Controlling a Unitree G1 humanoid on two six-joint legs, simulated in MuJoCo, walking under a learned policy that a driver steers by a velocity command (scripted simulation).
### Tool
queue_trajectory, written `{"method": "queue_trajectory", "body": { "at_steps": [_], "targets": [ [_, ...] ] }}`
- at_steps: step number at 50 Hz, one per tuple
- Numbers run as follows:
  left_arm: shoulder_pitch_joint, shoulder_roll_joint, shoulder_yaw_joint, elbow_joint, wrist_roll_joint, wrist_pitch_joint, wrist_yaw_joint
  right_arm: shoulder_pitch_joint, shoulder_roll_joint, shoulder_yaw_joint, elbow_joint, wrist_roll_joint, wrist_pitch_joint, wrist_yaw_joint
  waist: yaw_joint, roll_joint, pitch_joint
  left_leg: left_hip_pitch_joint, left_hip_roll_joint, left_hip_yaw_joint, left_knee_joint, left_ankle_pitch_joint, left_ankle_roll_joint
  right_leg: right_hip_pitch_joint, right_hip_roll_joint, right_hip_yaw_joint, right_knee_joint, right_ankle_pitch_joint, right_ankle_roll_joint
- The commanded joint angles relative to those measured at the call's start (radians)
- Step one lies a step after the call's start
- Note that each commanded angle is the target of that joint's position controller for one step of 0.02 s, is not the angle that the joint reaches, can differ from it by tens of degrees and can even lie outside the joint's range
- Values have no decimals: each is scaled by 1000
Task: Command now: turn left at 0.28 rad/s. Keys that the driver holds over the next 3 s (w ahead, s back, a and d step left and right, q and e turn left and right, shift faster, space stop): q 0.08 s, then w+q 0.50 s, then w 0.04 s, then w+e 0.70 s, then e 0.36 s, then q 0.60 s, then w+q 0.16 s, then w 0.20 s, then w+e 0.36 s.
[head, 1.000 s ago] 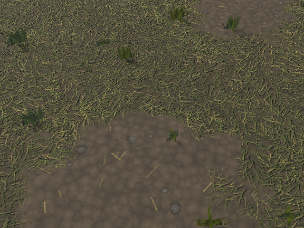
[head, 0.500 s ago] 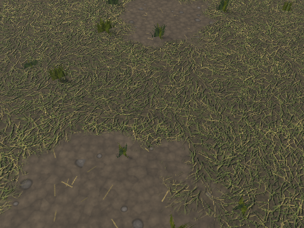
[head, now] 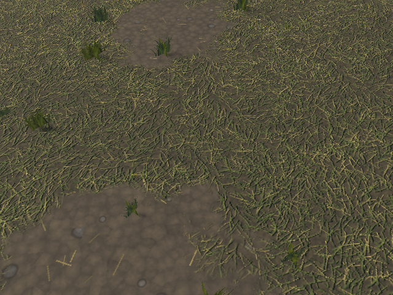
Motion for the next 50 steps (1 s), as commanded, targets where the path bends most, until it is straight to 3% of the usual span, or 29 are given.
{"method": "queue_trajectory", "body": {
  "at_steps": [1,4,6,8,9,10,11,12,13,14,16,17,20,25,28,31,33,34,35,36,37,38,39,40,41,42,44,47,50],
  "targets": [
    [9,226,75,-35,-9,2,16,-58,-116,-27,-95,4,-11,-5,60,-148,-42,-83,7,10,28,-48,11,101,-346,256,-160,285,-207],
    [-15,220,80,-27,-12,7,21,-43,-93,-24,-101,3,-7,2,48,-134,-58,-66,6,28,18,-64,26,120,-361,230,-142,373,-208],
    [-1,237,90,-18,-22,9,20,-29,-84,-22,-102,8,-6,13,50,-132,-84,-24,-1,60,-33,-44,58,113,-360,215,-182,114,-193],
    [-31,249,95,-12,-46,5,13,22,-82,-25,-84,13,-9,28,8,-139,-64,98,-23,101,-180,20,117,16,-331,185,-209,-198,-148],
    [-57,237,93,-11,-55,4,10,89,-83,-30,-51,13,-13,31,-30,-134,-57,206,-51,130,-284,77,151,-58,-299,139,-175,-273,-112],
    [-68,190,84,-7,-51,-1,5,183,-100,-41,-6,14,-18,29,-61,-78,-49,332,-64,95,-356,57,189,-162,-241,62,-45,-306,-59],
    [-99,107,62,-28,-29,-12,-8,291,-176,-64,19,17,-29,15,-82,159,-61,474,142,-226,-477,-43,277,-375,-133,-90,337,-324,37],
    [-182,116,64,-99,-36,-38,-12,274,-284,-79,-25,-5,-62,26,-89,258,-4,462,329,-723,-630,-197,455,-658,28,20,520,-421,70],
    [-204,180,79,-95,-57,-64,-20,190,-218,-61,-61,-29,-92,27,-70,127,35,428,335,-705,-689,-237,453,-691,-44,137,608,-333,55],
    [-162,215,89,-74,-64,-78,-28,129,-175,-46,-72,-21,-109,20,-23,107,64,414,290,-601,-686,-213,401,-691,-74,148,591,-196,41],
    [-123,223,96,-31,-23,-92,-22,104,-146,-34,-79,4,-113,9,-6,58,63,416,208,-435,-673,-32,326,-644,-100,135,510,-25,58],
    [-123,209,95,-22,-18,-97,-24,124,-132,-26,-80,-1,-113,3,-5,63,52,405,171,-376,-676,60,306,-599,-95,127,479,47,70],
    [-140,172,86,-22,-24,-105,-29,192,-133,-28,-74,-6,-116,-8,-17,57,29,410,126,-282,-662,274,287,-562,-64,108,365,187,100],
    [-255,142,69,-62,-36,-116,-46,250,-149,-35,-64,-1,-107,-15,-62,98,68,314,94,-246,-648,320,272,-456,-30,96,135,302,125],
    [-311,143,63,-92,-40,-129,-60,280,-156,-40,-53,10,-98,-17,-80,100,86,335,116,-285,-604,362,275,-443,-22,100,61,284,114],
    [-258,170,68,-82,-42,-141,-68,256,-163,-46,-54,11,-89,-23,-45,131,67,357,148,-305,-563,462,254,-337,-22,99,14,264,84],
    [-137,212,86,-49,-40,-143,-61,231,-166,-48,-58,-1,-87,-22,13,167,-6,396,138,-260,-443,795,230,-186,10,46,7,205,37],
    [-9,248,103,-15,-37,-140,-51,224,-153,-41,-61,-6,-85,-18,79,156,-103,379,89,-205,-275,960,203,-4,22,22,-11,222,-5],
    [173,277,107,14,-23,-135,-45,220,-119,-26,-76,-21,-85,-16,157,114,-258,211,52,-196,-21,819,177,311,-98,153,51,191,-75],
    [311,372,130,59,-11,-129,-48,369,9,8,-87,-14,-98,-9,95,-245,-443,-167,-133,-141,399,187,93,686,-370,682,-8,-15,-266],
    [316,278,105,85,-36,-134,-62,354,-55,5,-75,12,-117,-6,112,-318,-435,-300,-155,-200,538,-116,93,680,-404,948,-200,-158,-294],
    [217,227,89,75,-48,-130,-58,216,-128,-15,-104,30,-129,1,111,-229,-227,-386,-80,-164,576,-57,103,527,-369,783,-210,-161,-250],
    [161,205,80,60,-40,-121,-51,109,-133,-9,-126,20,-144,5,105,-109,-144,-359,-34,-131,531,18,117,375,-317,642,-215,-73,-220],
    [125,194,74,56,-31,-114,-49,48,-124,-11,-142,-2,-156,7,78,-55,-71,-338,-4,-105,453,62,117,240,-275,552,-231,49,-208],
    [112,180,67,51,-20,-114,-45,40,-119,-15,-147,-17,-160,10,50,-66,-58,-287,22,-105,392,94,116,167,-240,499,-252,127,-200],
    [110,178,65,51,-19,-112,-41,53,-100,-11,-148,-19,-160,15,30,-92,-56,-256,27,-97,348,103,110,127,-222,479,-272,168,-207],
    [122,186,67,58,-37,-111,-30,57,-65,1,-156,-27,-157,19,11,-114,-42,-231,31,-68,219,88,83,59,-210,428,-303,205,-225],
    [138,235,82,61,-49,-105,-14,-66,-29,25,-200,-34,-160,23,37,-112,-3,-150,7,-31,-34,236,52,-62,-171,344,-325,190,-202],
    [201,257,90,69,-56,-92,-9,-161,-51,21,-223,-17,-167,32,74,-110,-9,-51,-42,-35,-196,440,32,-84,-159,341,-296,166,-158]
  ]
}}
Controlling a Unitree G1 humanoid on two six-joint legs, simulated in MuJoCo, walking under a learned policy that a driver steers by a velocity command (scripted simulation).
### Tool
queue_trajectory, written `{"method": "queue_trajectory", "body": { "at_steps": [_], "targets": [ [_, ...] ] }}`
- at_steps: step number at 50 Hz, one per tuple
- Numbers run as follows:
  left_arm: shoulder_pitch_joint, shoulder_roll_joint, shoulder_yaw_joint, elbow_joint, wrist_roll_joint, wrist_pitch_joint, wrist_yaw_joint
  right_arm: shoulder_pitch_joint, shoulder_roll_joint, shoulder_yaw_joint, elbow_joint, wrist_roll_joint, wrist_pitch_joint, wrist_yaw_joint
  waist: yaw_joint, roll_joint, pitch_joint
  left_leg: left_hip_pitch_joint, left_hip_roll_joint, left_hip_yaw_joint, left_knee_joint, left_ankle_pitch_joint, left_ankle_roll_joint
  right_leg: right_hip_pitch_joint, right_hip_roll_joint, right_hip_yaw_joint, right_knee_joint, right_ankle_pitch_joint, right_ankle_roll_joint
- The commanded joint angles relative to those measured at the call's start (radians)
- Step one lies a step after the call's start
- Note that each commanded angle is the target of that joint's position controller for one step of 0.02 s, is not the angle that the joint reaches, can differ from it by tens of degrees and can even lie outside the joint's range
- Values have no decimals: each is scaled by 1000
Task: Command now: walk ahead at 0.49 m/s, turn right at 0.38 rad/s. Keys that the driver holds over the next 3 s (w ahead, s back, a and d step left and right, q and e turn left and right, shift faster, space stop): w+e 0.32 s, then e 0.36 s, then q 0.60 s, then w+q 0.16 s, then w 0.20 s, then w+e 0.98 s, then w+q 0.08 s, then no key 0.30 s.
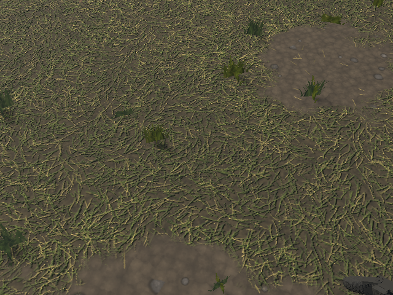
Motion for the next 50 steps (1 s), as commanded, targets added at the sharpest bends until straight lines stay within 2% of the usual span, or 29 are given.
{"method": "queue_trajectory", "body": {
  "at_steps": [1,4,6,7,8,9,10,11,12,14,17,19,22,25,28,29,30,31,32,33,34,35,36,37,39,42,44,47,50],
  "targets": [
    [-54,190,45,-87,-13,-9,12,-36,-77,-19,-72,13,-14,6,-43,-111,-12,213,-52,17,-131,163,-19,-170,-222,198,-98,82,-159],
    [-29,187,45,-86,-11,4,15,-28,-116,-39,-80,21,-19,3,-70,-118,-23,296,-54,5,-198,110,4,-123,-239,262,-5,4,-115],
    [-26,137,30,-94,1,8,14,105,-152,-65,-54,16,-22,-6,-146,-113,-80,496,-31,9,-246,34,50,-166,-173,237,170,27,-66],
    [-21,63,3,-117,20,6,9,255,-214,-83,-41,1,-22,-15,-207,7,-212,708,146,-161,-263,-70,115,-265,-103,154,469,-99,-25],
    [92,9,-13,-155,-9,-6,11,317,-291,-100,-16,-12,-3,-8,-154,331,-323,918,353,-607,-388,-327,252,-547,-4,33,782,-402,18],
    [81,108,7,-138,-27,-3,16,296,-208,-84,-17,-3,-2,0,-162,239,-248,859,350,-697,-442,-493,254,-660,-73,65,937,-364,27],
    [3,152,21,-145,-24,4,16,254,-151,-68,-22,4,-2,-1,-170,146,-144,770,313,-543,-444,-427,224,-686,-106,58,980,-267,27],
    [-37,147,22,-148,-13,10,17,202,-123,-58,-22,-1,-2,0,-152,81,-93,674,267,-401,-448,-264,208,-652,-139,40,968,-191,34],
    [-64,138,25,-156,-3,14,14,165,-96,-52,-16,-6,-1,1,-134,72,-54,606,227,-301,-467,-146,203,-630,-162,40,926,-144,39],
    [-75,106,24,-168,-7,29,3,140,-83,-51,-1,-9,-9,-2,-109,99,-29,526,186,-163,-511,-16,196,-567,-192,22,881,-94,45],
    [-132,72,16,-202,3,45,-3,142,-110,-64,24,-1,-19,-6,-102,56,1,509,196,-49,-543,186,221,-590,-193,8,788,-37,66],
    [-167,58,10,-222,13,45,-10,126,-136,-73,36,-1,-10,-14,-96,40,8,509,186,49,-523,387,218,-570,-187,-19,658,30,80],
    [-238,42,0,-241,17,38,-33,120,-169,-82,52,6,12,-30,-119,42,-9,488,153,175,-491,480,189,-453,-158,-88,452,196,73],
    [-284,72,12,-271,14,43,-56,139,-198,-91,71,28,26,-36,-122,52,-31,544,176,204,-428,507,165,-394,-137,-110,354,190,40],
    [-189,139,47,-265,22,52,-60,113,-222,-104,64,55,39,-41,-50,56,-94,572,172,230,-209,669,129,-240,-70,-155,270,106,-25],
    [-77,182,72,-235,23,53,-48,118,-197,-97,61,55,43,-40,5,15,-152,525,123,257,-27,616,95,-80,-31,-162,193,194,-59],
    [-9,262,94,-234,20,59,-22,180,-150,-77,46,16,40,-33,17,-144,-219,303,53,266,263,191,29,163,-171,32,187,587,-128],
    [-83,353,90,-280,44,56,-8,311,-60,-42,20,-33,36,-18,-112,-336,-354,-27,-117,161,625,-621,-39,416,-452,493,233,879,-361],
    [-80,280,77,-307,37,55,-17,258,-158,-54,36,-7,35,-7,-21,-186,-491,-43,-99,-24,701,-564,-29,393,-462,554,133,632,-393],
    [-137,236,63,-306,27,50,-21,164,-186,-62,13,23,42,-8,-26,-127,-353,-94,-67,-17,673,-461,-15,286,-410,443,95,479,-339],
    [-177,201,54,-297,8,52,-17,134,-174,-61,11,14,51,-21,-53,-61,-244,-102,-33,-7,595,-386,-16,161,-351,365,73,361,-277],
    [-222,161,39,-300,4,57,-10,134,-173,-61,25,4,64,-34,-79,-51,-192,-63,-1,-3,531,-341,-22,47,-328,298,60,333,-241],
    [-249,148,31,-301,18,59,-6,156,-175,-62,34,4,78,-37,-107,-77,-175,23,8,4,493,-313,-26,-61,-306,251,42,351,-230],
    [-264,143,28,-296,35,56,-4,181,-162,-59,47,3,87,-38,-120,-98,-178,87,1,24,474,-290,-34,-126,-290,213,33,402,-231],
    [-271,118,15,-267,47,45,1,212,-116,-46,64,2,93,-43,-132,-113,-202,167,6,36,364,-261,-49,-170,-269,127,34,489,-227],
    [-275,90,2,-222,57,42,8,178,-67,-24,71,4,99,-41,-108,-134,-203,274,27,35,151,-160,-50,-193,-251,57,14,345,-200],
    [-269,110,4,-197,66,47,7,141,-95,-30,64,14,106,-38,-85,-147,-164,306,21,41,81,-136,-41,-211,-267,71,-16,131,-197],
    [-279,148,14,-179,51,63,14,104,-131,-41,40,18,111,-36,-78,-145,-87,281,-2,67,-3,-182,-14,-190,-295,114,-13,-55,-187],
    [-244,141,15,-153,27,75,28,127,-131,-43,33,2,106,-29,-98,-104,-66,325,-13,68,-187,-39,39,-150,-278,93,70,-25,-119]
  ]
}}
Over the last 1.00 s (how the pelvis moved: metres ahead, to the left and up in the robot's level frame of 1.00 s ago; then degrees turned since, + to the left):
0.35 0.12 0.01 18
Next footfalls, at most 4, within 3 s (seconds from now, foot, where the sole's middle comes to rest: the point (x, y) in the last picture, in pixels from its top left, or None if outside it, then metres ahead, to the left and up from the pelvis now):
0.14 left None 0.25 0.15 -0.78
0.60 right None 0.42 -0.15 -0.78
1.00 left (195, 287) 0.48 0.08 -0.78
1.32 right None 0.40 -0.15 -0.78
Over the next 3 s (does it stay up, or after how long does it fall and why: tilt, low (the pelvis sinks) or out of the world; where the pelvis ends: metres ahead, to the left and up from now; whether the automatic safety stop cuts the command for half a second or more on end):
stays up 1.09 -0.17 -0.01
